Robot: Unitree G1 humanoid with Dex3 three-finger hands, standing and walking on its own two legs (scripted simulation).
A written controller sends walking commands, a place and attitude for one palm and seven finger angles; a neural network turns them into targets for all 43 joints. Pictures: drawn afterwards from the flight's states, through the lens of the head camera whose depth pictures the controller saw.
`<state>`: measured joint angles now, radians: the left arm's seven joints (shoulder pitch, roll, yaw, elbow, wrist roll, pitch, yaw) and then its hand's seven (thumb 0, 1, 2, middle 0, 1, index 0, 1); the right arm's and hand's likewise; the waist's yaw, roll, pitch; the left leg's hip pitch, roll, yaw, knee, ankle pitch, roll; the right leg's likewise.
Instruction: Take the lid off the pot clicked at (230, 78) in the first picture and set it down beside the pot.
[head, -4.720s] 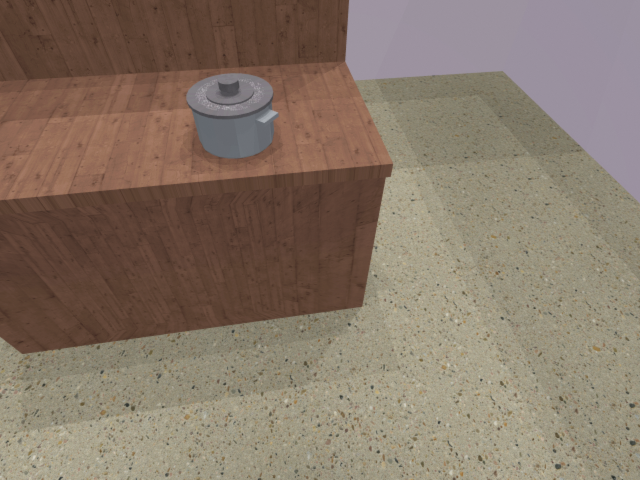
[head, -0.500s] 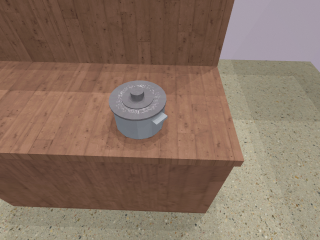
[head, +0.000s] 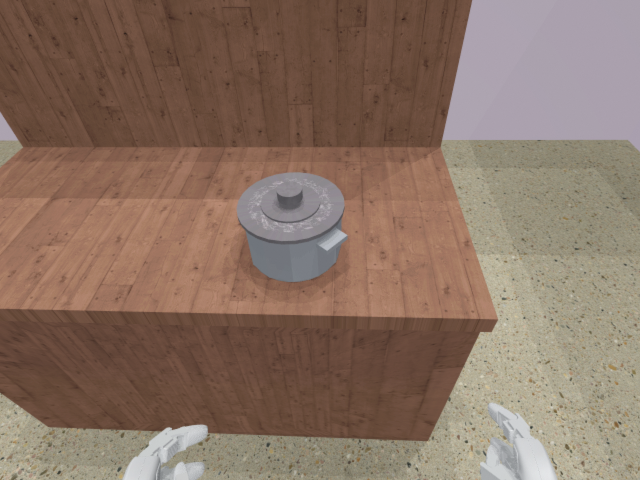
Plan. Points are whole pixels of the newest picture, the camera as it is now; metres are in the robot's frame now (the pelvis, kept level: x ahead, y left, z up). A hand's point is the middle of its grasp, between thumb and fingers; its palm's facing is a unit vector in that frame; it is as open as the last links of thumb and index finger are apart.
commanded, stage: lift the closed hand beside the body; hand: left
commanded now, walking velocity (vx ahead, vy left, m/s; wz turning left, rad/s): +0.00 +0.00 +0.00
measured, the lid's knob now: (289, 193) +0.57 +0.09 +0.06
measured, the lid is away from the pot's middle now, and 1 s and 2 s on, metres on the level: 0.00 0.00 0.00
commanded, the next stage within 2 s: raise the hand higher, near the body in 0.32 s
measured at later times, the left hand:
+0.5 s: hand out of the picture +0.11 +0.25 -0.04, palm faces +0.25 -0.90 -0.36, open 3.1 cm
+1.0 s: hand (88, 442) +0.15 +0.26 +0.05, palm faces +0.30 -0.88 -0.37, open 3.1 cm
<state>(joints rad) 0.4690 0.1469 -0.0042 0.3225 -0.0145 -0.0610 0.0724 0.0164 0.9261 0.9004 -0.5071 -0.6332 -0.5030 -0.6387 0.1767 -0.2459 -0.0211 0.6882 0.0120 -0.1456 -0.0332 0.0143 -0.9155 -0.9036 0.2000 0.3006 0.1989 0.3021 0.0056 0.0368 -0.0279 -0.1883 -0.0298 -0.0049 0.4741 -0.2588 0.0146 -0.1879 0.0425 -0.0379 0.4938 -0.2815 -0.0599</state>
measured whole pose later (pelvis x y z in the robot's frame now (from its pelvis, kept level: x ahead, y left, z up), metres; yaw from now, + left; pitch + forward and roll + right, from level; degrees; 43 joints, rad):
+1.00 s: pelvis +0.01 +0.03 +0.00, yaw +1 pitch -3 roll -1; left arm 0.65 0.27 0.14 -0.25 -0.02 -0.07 0.10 0.02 0.90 0.90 -1.30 -1.50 -1.29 -1.50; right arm 0.19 -0.20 0.02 0.58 0.00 -0.13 -0.06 0.01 -0.91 -0.90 0.20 0.30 0.20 0.30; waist 0.07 0.04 0.01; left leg -0.14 -0.05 -0.01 0.46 -0.27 0.05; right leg -0.11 0.02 -0.04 0.43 -0.27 -0.02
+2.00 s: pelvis -0.02 +0.02 +0.00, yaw +2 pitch -2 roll +0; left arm 0.18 0.63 0.05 -0.20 0.76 0.00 -0.20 0.00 0.11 1.24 -1.00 -0.56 -0.99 -0.56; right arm 0.12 -0.29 0.01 0.56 0.04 0.11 0.00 0.01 -0.91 -0.90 0.20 0.30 0.20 0.30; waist 0.06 0.14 0.02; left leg -0.20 -0.05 -0.02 0.44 -0.21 0.04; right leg -0.18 0.02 -0.06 0.42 -0.22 -0.04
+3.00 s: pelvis -0.01 +0.03 +0.00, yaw +2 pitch +0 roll +0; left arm -0.45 0.52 -0.22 0.19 0.84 0.20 -0.31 0.00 -0.29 1.45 -0.85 -0.08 -0.85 -0.09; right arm 0.12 -0.28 0.04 0.57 0.06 0.13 0.03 0.01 -0.91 -0.90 0.20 0.30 0.20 0.30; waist 0.02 0.12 0.00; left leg -0.23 -0.08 -0.01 0.45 -0.21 0.06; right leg -0.23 -0.01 -0.05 0.48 -0.25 -0.02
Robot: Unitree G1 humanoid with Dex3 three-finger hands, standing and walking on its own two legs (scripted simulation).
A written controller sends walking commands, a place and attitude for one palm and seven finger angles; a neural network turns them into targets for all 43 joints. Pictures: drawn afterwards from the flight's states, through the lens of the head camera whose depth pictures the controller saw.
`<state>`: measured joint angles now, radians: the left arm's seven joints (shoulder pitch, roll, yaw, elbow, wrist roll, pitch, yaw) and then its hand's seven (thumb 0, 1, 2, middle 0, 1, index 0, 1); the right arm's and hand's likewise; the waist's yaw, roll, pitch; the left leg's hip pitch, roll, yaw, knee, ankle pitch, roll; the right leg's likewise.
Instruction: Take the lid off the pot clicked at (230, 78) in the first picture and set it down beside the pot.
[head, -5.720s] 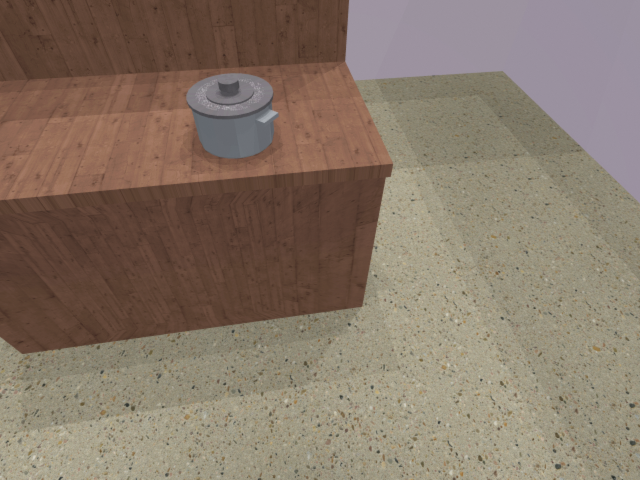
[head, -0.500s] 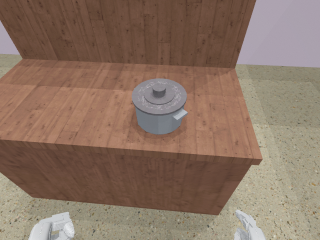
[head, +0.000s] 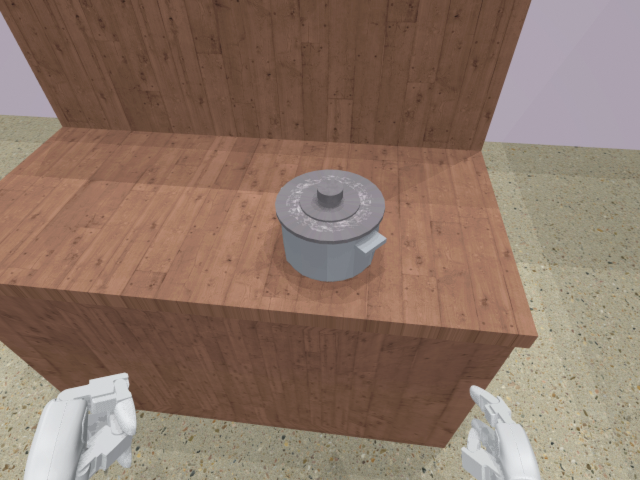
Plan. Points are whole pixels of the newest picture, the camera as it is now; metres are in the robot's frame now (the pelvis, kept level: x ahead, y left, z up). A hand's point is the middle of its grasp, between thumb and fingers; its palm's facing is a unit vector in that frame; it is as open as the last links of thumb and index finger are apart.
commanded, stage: raise the hand higher, near the body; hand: left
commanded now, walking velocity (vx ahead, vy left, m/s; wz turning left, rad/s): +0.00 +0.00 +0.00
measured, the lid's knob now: (330, 191) +0.56 +0.06 +0.06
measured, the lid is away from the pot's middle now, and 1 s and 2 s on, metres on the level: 0.00 0.00 0.00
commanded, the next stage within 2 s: reach forward and open the fingers in 0.20 s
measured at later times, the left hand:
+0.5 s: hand (118, 385) +0.18 +0.24 +0.09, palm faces +0.03 -0.23 -0.97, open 2.9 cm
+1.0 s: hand (119, 349) +0.21 +0.25 +0.11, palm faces -0.17 -0.05 -0.98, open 6.5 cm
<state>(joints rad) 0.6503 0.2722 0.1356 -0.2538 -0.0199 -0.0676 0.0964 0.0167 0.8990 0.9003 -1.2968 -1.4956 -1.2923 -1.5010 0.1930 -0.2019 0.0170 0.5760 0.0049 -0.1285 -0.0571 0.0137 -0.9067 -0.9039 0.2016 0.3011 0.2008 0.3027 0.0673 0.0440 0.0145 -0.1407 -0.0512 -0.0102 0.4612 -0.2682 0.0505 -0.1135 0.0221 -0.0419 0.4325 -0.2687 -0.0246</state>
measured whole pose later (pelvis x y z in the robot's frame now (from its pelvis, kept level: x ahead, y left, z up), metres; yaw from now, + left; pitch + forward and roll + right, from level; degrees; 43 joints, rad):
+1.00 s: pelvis -0.03 -0.01 +0.00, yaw +1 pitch -2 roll +0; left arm 0.18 0.63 0.05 -0.20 0.76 0.00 -0.20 0.00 0.11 1.24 -1.00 -0.56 -0.99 -0.56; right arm 0.12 -0.29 0.01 0.56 0.04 0.11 0.00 0.01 -0.91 -0.90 0.20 0.30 0.20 0.30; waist 0.06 0.14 0.02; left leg -0.20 -0.05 -0.02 0.44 -0.21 0.04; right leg -0.18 0.02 -0.06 0.42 -0.22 -0.04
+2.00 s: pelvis -0.02 +0.00 +0.00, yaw +1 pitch +0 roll +0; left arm -0.45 0.52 -0.22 0.19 0.84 0.20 -0.31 0.00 -0.29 1.45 -0.85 -0.08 -0.85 -0.09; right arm 0.12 -0.28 0.04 0.57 0.06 0.13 0.03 0.01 -0.91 -0.90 0.20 0.30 0.20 0.30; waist 0.02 0.12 0.00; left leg -0.23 -0.08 -0.01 0.45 -0.21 0.06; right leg -0.23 -0.01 -0.05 0.48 -0.25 -0.02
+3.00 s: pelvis +0.00 -0.01 +0.00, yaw +0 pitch +8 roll +1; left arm -1.17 0.30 -0.33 1.05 0.88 0.30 -0.21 0.00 -0.29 1.45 -0.85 -0.08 -0.85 -0.09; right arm 0.24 -0.28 0.02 0.72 0.06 0.12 -0.02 0.01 -0.91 -0.90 0.20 0.30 0.20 0.30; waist -0.12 0.08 -0.05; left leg -0.38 -0.06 0.00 0.47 -0.23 0.05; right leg -0.38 0.01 -0.03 0.50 -0.26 -0.03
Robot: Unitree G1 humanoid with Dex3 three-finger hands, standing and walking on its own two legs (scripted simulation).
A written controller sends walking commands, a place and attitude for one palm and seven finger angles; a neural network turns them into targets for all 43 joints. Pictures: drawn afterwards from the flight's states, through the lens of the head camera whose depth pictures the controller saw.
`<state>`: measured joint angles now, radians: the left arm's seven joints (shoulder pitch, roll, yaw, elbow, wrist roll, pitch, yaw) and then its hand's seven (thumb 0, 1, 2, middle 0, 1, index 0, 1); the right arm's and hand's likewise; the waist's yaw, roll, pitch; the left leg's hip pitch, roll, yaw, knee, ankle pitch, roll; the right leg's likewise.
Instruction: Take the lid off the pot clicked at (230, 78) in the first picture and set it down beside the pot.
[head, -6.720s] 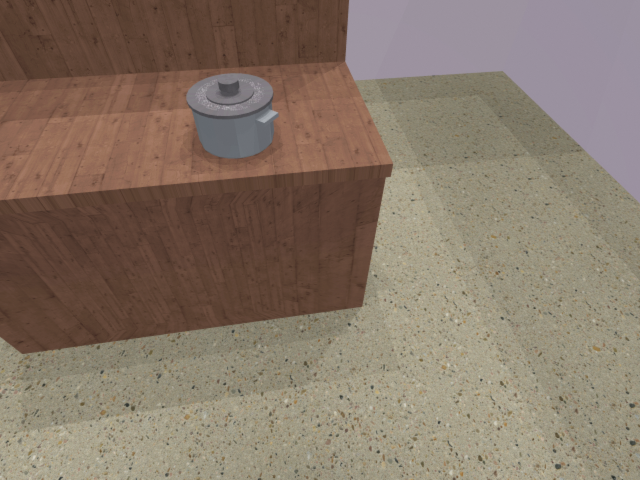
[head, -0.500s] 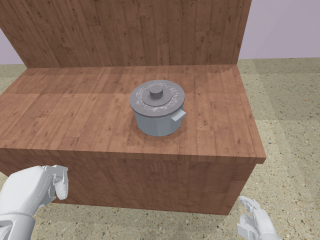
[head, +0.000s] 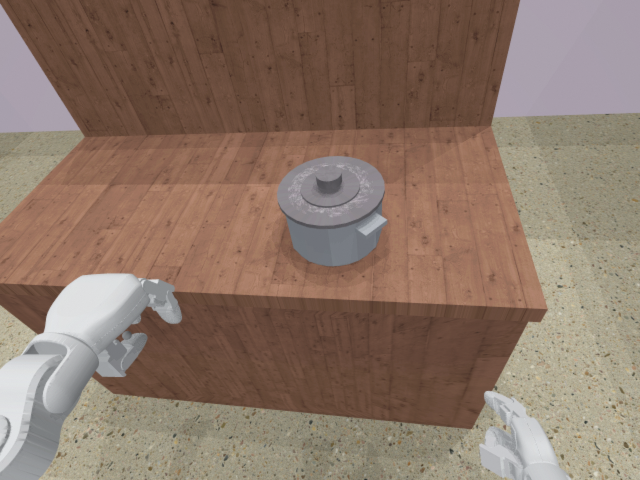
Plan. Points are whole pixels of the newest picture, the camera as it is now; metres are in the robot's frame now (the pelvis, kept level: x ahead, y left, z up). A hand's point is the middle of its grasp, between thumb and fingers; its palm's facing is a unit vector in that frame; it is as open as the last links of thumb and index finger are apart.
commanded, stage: reach forward and open the fingers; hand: left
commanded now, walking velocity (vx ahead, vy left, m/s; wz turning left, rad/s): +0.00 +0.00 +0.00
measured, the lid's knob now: (328, 177) +0.59 +0.06 +0.05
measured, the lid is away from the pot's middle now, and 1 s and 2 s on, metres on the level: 0.00 0.00 0.00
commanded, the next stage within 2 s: move the open hand above the knob in 0.40 s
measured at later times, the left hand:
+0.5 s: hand (132, 288) +0.29 +0.26 +0.13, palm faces -0.14 -0.03 -0.99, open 10.0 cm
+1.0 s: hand (201, 239) +0.37 +0.20 +0.13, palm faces -0.18 -0.04 -0.98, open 10.0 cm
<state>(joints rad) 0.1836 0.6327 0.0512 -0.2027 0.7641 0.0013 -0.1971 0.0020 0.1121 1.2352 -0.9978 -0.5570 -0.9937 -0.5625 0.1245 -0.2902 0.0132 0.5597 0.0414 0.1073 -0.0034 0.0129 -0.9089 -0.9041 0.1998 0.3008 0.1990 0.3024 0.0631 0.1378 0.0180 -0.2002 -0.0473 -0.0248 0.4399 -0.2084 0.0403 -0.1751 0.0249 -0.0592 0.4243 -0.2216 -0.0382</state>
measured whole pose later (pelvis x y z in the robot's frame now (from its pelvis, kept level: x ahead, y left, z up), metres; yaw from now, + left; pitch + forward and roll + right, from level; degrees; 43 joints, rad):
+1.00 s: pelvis +0.00 +0.01 +0.00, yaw +0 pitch +0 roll +0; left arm -0.45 0.52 -0.22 0.19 0.84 0.20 -0.31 0.00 -0.29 1.45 -0.85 -0.08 -0.85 -0.09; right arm 0.12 -0.28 0.04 0.57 0.06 0.13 0.03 0.01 -0.91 -0.90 0.20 0.30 0.20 0.30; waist 0.02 0.12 0.00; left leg -0.23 -0.08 -0.01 0.45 -0.21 0.06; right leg -0.23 -0.01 -0.05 0.48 -0.25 -0.02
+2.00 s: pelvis +0.02 +0.00 +0.00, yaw -1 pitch +8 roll +1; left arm -1.17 0.30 -0.33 1.05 0.88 0.30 -0.21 0.00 -0.29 1.45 -0.85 -0.08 -0.85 -0.09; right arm 0.24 -0.28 0.02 0.72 0.06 0.12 -0.02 0.01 -0.91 -0.90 0.20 0.30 0.20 0.30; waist -0.12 0.08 -0.05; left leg -0.38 -0.06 0.00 0.47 -0.23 0.05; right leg -0.38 0.01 -0.03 0.50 -0.26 -0.03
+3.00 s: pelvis +0.03 +0.01 -0.01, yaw -2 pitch +13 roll +0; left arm -1.33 0.28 -0.31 1.25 0.89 0.33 -0.18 0.00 -0.29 1.45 -0.85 -0.08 -0.85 -0.09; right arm 0.29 -0.28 0.01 0.76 0.05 0.05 -0.03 0.01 -0.91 -0.90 0.20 0.30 0.20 0.30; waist -0.16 0.07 -0.10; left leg -0.46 -0.05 0.01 0.49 -0.25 0.06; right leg -0.46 0.02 -0.02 0.51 -0.26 -0.03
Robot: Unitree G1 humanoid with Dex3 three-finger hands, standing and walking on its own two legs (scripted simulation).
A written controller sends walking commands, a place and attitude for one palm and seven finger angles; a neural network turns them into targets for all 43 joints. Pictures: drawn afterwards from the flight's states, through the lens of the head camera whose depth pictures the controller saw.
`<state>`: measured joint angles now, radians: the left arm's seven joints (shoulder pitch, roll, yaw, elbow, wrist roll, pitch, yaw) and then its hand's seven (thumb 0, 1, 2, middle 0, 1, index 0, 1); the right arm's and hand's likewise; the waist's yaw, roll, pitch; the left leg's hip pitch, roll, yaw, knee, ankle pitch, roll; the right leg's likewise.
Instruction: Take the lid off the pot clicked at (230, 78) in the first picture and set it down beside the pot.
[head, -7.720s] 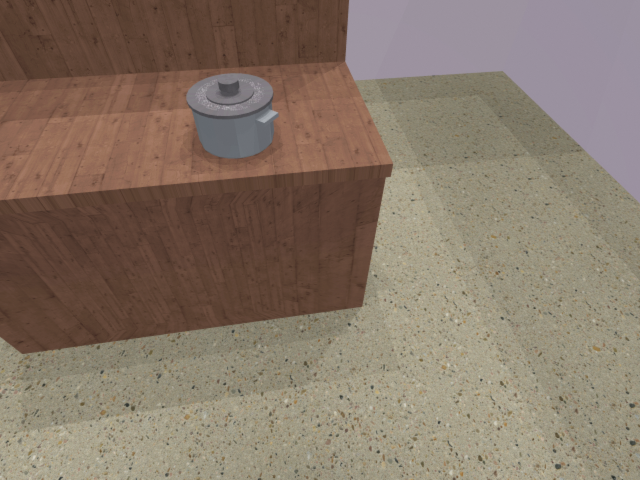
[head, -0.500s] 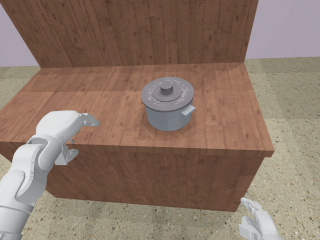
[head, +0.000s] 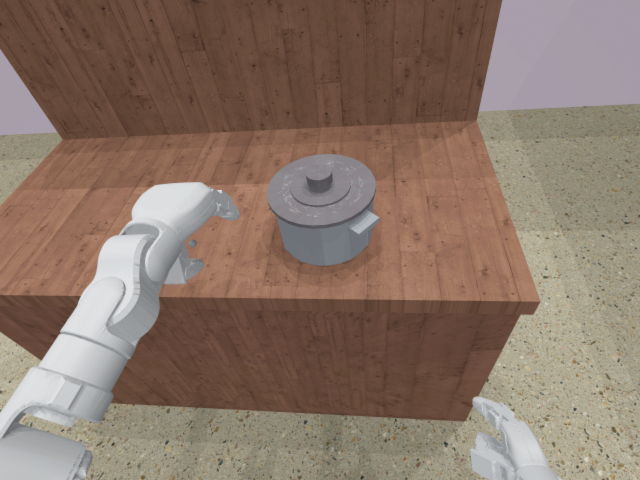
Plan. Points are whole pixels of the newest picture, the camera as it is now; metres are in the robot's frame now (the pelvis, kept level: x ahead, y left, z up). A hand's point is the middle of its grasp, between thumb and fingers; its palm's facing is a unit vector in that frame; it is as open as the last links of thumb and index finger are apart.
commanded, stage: move the open hand above the knob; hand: left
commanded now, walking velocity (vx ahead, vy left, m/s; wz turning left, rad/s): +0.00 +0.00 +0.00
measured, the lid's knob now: (319, 176) +0.59 +0.05 +0.06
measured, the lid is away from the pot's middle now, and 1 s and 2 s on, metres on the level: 0.00 0.00 0.00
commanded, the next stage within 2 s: none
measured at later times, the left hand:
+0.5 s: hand (254, 199) +0.45 +0.12 +0.13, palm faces -0.24 -0.02 -0.97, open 10.0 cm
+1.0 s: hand (298, 164) +0.51 +0.07 +0.14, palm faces -0.27 -0.03 -0.96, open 10.0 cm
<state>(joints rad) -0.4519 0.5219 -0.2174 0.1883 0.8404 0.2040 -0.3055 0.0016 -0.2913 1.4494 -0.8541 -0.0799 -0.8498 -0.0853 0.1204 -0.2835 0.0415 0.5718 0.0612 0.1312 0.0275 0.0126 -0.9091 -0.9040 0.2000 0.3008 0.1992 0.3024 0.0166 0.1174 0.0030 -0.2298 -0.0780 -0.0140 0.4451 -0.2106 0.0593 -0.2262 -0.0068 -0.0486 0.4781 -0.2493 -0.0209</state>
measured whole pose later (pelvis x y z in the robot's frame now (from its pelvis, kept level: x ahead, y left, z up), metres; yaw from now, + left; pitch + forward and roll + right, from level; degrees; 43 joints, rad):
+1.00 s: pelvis +0.02 -0.01 +0.00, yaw -1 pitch +8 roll +1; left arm -1.17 0.30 -0.33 1.05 0.88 0.30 -0.21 0.00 -0.29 1.45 -0.85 -0.08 -0.85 -0.09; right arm 0.24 -0.28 0.02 0.72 0.06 0.12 -0.02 0.01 -0.91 -0.90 0.20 0.30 0.20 0.30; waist -0.12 0.08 -0.05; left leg -0.38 -0.06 0.00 0.47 -0.23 0.05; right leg -0.38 0.01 -0.03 0.50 -0.26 -0.03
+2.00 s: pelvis +0.03 +0.00 -0.01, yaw -2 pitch +13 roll +0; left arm -1.33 0.28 -0.31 1.25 0.89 0.33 -0.18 0.00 -0.29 1.45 -0.85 -0.08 -0.85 -0.09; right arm 0.29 -0.28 0.01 0.76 0.05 0.05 -0.03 0.01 -0.91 -0.90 0.20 0.30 0.20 0.30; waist -0.16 0.07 -0.10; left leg -0.46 -0.05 0.01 0.49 -0.25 0.06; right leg -0.46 0.02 -0.02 0.51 -0.26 -0.03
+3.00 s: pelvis +0.03 +0.00 -0.01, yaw -4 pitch +16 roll -1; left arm -1.28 0.33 -0.26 1.33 0.92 0.27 -0.14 0.00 -0.29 1.45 -0.85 -0.08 -0.85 -0.08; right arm 0.35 -0.27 0.00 0.79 0.04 0.05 -0.03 0.01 -0.91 -0.90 0.20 0.30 0.20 0.30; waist -0.20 0.07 -0.10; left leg -0.54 -0.03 0.03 0.54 -0.27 0.05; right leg -0.54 0.04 0.00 0.52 -0.26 -0.03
